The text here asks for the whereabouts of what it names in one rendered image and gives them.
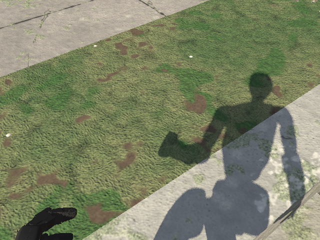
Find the left robot hand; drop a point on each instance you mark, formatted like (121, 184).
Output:
(45, 220)

